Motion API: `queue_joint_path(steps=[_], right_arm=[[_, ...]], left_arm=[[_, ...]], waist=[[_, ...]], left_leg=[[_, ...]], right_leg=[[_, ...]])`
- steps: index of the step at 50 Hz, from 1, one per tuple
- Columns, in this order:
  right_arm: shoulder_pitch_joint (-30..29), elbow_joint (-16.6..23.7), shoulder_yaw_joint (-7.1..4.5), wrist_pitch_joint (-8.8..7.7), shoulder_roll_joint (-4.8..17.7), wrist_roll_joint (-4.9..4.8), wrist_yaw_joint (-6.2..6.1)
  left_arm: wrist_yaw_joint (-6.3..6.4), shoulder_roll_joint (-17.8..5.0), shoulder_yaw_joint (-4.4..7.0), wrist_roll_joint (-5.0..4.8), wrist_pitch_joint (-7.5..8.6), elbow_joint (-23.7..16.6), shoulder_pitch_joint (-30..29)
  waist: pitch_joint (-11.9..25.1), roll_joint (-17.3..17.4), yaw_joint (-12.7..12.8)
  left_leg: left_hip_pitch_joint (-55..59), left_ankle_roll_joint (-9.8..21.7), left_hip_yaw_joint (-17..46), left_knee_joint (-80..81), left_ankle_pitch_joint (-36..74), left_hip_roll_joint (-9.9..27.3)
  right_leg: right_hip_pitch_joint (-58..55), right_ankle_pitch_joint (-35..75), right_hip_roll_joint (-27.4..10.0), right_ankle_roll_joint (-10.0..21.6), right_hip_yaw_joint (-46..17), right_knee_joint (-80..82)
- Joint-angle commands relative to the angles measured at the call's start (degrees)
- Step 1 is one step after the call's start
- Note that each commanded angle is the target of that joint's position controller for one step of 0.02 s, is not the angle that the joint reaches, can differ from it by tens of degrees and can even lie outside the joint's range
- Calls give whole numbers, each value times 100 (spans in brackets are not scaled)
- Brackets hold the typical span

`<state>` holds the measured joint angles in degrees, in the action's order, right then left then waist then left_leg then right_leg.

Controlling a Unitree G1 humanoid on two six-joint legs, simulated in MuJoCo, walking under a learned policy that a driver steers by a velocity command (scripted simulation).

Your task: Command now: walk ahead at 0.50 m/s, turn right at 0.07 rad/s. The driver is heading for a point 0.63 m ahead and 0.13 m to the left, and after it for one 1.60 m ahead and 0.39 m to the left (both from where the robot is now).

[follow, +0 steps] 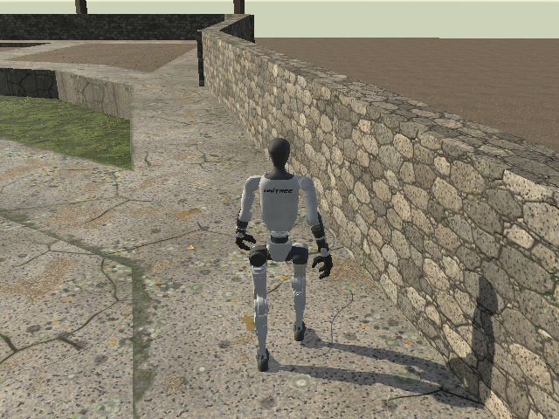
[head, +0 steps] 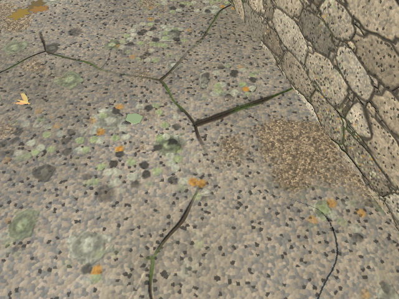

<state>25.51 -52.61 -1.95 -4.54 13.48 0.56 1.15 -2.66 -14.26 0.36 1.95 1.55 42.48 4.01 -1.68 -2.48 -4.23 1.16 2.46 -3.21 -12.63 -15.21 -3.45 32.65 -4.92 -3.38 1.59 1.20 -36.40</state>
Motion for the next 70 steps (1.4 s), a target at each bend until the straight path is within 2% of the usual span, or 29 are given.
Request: queue_joint_path(steps=[1,3,4,5,6,7,9,11,19,26,29,31,32,33,34,35,36,38,43,52,55,57,58,59,60,61,62,65,70], right_arm=[[78,160,-214,-26,988,20,-50],[-2,103,-219,20,1041,6,-78],[24,91,-182,37,948,-8,-85],[-91,321,-101,23,724,-21,-85],[503,457,-10,32,222,-114,-72],[107,357,-179,94,895,59,-124],[-415,469,-145,53,683,18,-50],[-322,365,-125,173,562,117,7],[-1675,731,-74,301,386,137,115],[-2770,1084,11,237,372,98,86],[-2467,1015,-29,184,461,94,44],[-1199,576,-140,124,598,126,-29],[-217,279,-250,85,873,221,-78],[452,187,-456,102,1567,285,-123],[118,165,-444,179,1464,40,-51],[-528,264,-410,202,1291,-58,-31],[-879,330,-331,199,936,-37,-20],[-1095,269,-253,157,659,-45,-54],[-668,148,-330,51,900,-68,-75],[213,86,-376,132,935,21,-129],[0,210,-427,146,1074,59,-197],[-312,325,-462,116,1186,45,-177],[-347,383,-429,64,1044,-11,-124],[-153,609,-304,28,526,-165,-107],[245,762,-302,66,541,-153,-113],[196,527,-339,173,850,2,-156],[-209,519,-334,196,813,55,-88],[-491,613,-314,350,620,169,65],[-1261,974,-257,473,515,154,216]], left_arm=[[53,-449,96,-10,107,-462,-424],[116,-538,165,42,164,-235,268],[172,-706,250,110,228,69,1118],[250,-1135,372,223,269,240,2178],[282,-1667,512,172,208,292,2290],[261,-1300,467,-70,152,283,2020],[219,-707,308,-79,207,260,1296],[240,-493,248,-96,283,347,1133],[230,-575,288,-169,386,883,1864],[290,-667,287,-95,358,1312,2466],[346,-777,314,-52,338,1382,2260],[364,-824,327,-40,295,1419,2118],[378,-748,289,-57,296,1342,2110],[311,-291,190,-236,322,1136,2553],[287,-576,288,-89,347,1140,2412],[265,-652,322,-33,362,961,1887],[234,-605,297,-43,422,866,1544],[225,-474,281,28,337,805,1472],[186,-356,254,69,98,495,874],[144,-373,175,-48,150,-225,-891],[163,-538,204,-76,230,-293,-681],[242,-749,298,-77,320,-22,328],[324,-1034,395,10,408,129,1099],[423,-1533,501,154,408,101,1878],[409,-1751,574,102,288,136,1639],[373,-1158,472,56,230,16,1201],[347,-674,357,6,235,-35,902],[350,-477,286,-14,341,143,914],[293,-580,352,-104,491,362,1308]], waist=[[-181,755,175],[141,672,539],[641,456,868],[1388,-142,1296],[1821,-1438,960],[1299,-482,980],[293,-105,630],[125,-238,355],[-269,-41,473],[-433,-77,747],[-272,-148,500],[409,-58,-58],[954,93,-405],[1678,1338,-334],[1776,1271,-153],[846,852,101],[328,463,183],[-77,423,532],[-121,499,537],[-138,637,-99],[-66,737,118],[323,631,608],[857,206,953],[1793,-636,1118],[1961,-1685,700],[1122,-612,539],[499,20,564],[67,-366,385],[52,-256,398]], left_leg=[[-185,680,767,30,2899,1628],[-88,544,574,-930,4107,1533],[-441,429,344,-1968,4096,1277],[-1483,295,104,-3624,2400,1002],[-3359,110,-83,-5385,-1430,-3],[-3864,184,558,-5792,-1364,271],[-3763,198,593,-5389,-501,689],[-3267,68,510,-4994,-247,858],[-3963,-259,189,-3686,1042,1002],[-3750,-5,-67,-2282,1339,717],[-3115,303,-218,-1949,743,436],[-1557,584,-398,-1532,688,23],[-105,843,201,-1522,628,483],[1584,1628,2911,-1233,173,2111],[1633,1885,4544,-387,298,2458],[875,1741,3688,-341,-69,2254],[81,1596,3084,-147,215,2041],[-923,1262,2287,124,957,1501],[-1370,1319,1825,402,1302,1144],[-383,1040,2072,-166,2262,1059],[-348,839,2317,-595,2669,1153],[-726,616,2279,-1494,3212,921],[-1203,471,1965,-2698,2795,506],[-2290,288,1303,-4377,755,-9],[-3558,263,856,-5343,-1735,-439],[-3872,298,964,-5830,-1292,125],[-3802,260,918,-5713,-790,312],[-3466,99,750,-5295,-299,617],[-4094,-50,606,-5029,435,742]], right_leg=[[-468,-216,186,176,225,356],[-1460,-439,462,377,338,835],[-2630,-388,453,544,251,1040],[-4031,-1012,-824,871,-1129,1185],[-5067,-1350,-2189,1536,-3707,1878],[-4580,-1502,-1940,1488,-3703,2032],[-3345,-539,-1376,1214,-2238,2305],[-2720,89,-941,960,-1481,2576],[-2822,959,-657,1027,-653,3053],[-3642,1906,-838,948,-439,2776],[-3995,3306,-939,809,-176,2199],[-3862,4355,-744,608,210,608],[-2912,3286,-571,478,389,-724],[-881,469,309,172,715,-3030],[86,-2342,738,191,-88,-3893],[530,-1888,304,241,-391,-3995],[481,-1437,76,228,-367,-3648],[-68,-1177,-181,96,-367,-2892],[-27,-658,-210,-318,-163,-1899],[284,340,110,-448,-171,-17],[-432,-77,234,-292,-283,529],[-1956,-356,456,-95,-180,1022],[-3152,-545,-47,122,-626,1261],[-4636,-1729,-1614,454,-2323,1484],[-4858,-2027,-2341,983,-4545,2186],[-4118,-2501,-2157,989,-4004,2134],[-3409,-2148,-1787,872,-3036,2224],[-2618,-317,-1161,570,-1348,2517],[-2860,940,-1175,707,-372,2726]])
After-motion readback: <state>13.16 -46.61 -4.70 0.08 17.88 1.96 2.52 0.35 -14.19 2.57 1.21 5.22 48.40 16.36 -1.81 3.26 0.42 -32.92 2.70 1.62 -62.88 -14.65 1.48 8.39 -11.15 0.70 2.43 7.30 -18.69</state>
